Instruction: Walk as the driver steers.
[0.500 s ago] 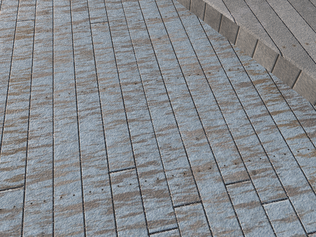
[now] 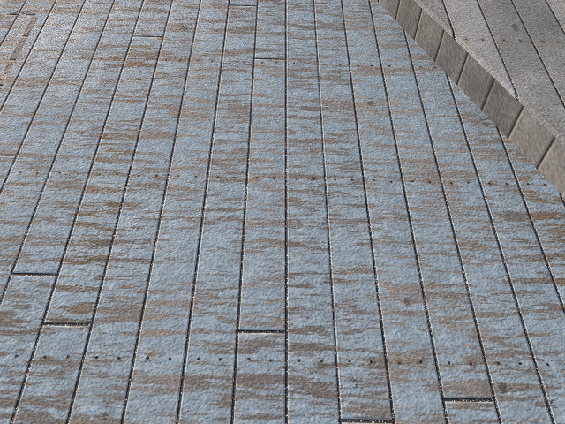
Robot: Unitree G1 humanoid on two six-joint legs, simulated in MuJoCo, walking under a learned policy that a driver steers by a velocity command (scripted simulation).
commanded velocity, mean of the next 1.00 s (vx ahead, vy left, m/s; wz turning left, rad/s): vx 0.21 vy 0.00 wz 0.33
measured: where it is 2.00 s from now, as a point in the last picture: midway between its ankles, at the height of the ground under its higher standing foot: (209, 334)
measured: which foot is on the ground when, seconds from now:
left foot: down 0.00-0.14, up 0.16-0.62, down 0.64-1.00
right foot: up 0.00-0.12, down 0.14-0.64, up 0.66-1.00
